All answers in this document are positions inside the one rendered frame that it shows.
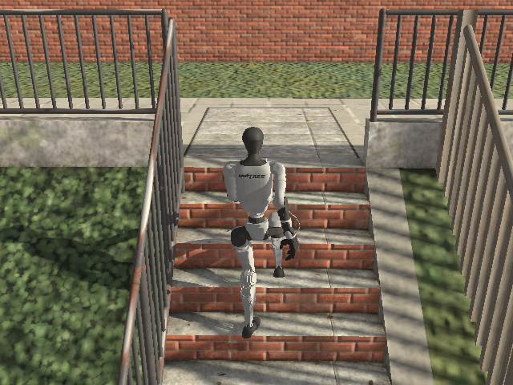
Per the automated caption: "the left robot thigh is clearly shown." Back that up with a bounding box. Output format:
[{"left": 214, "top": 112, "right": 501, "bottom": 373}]
[{"left": 231, "top": 226, "right": 257, "bottom": 286}]

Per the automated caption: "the right robot upper arm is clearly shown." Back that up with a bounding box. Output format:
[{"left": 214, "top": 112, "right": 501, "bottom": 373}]
[{"left": 270, "top": 161, "right": 286, "bottom": 209}]

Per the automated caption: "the robot thigh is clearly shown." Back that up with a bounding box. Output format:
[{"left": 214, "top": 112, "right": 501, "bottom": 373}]
[
  {"left": 269, "top": 212, "right": 284, "bottom": 238},
  {"left": 231, "top": 226, "right": 257, "bottom": 286}
]

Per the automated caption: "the robot right hand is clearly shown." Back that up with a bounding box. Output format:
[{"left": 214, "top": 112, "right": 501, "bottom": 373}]
[{"left": 280, "top": 236, "right": 299, "bottom": 261}]

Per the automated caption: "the left robot upper arm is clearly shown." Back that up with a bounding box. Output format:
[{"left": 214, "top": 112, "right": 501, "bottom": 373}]
[{"left": 222, "top": 161, "right": 238, "bottom": 201}]

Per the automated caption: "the robot right forearm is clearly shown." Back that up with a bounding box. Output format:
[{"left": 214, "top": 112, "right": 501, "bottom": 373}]
[{"left": 277, "top": 197, "right": 296, "bottom": 239}]

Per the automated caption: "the right robot thigh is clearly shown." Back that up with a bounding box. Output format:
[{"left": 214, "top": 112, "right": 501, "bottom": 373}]
[{"left": 269, "top": 212, "right": 284, "bottom": 238}]

